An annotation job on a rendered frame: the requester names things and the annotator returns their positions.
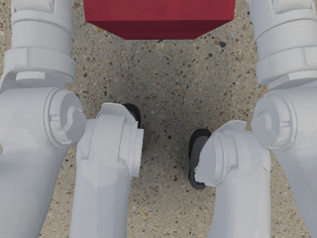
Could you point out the robot left forearm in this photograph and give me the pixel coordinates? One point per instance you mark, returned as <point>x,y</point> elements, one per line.
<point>40,54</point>

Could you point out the left robot shin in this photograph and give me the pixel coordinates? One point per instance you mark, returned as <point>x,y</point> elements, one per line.
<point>108,108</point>

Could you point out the right robot upper arm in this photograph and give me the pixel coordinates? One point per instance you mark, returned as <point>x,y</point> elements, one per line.
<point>285,122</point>

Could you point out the robot right forearm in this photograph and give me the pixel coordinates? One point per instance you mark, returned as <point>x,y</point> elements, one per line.
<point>286,35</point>

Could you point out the left robot upper arm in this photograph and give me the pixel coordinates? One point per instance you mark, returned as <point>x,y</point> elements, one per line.
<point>37,127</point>

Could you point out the carton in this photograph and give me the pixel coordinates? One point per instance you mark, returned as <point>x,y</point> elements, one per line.
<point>159,19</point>

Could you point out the left robot foot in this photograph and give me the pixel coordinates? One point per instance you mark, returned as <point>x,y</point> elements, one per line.
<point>134,110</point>

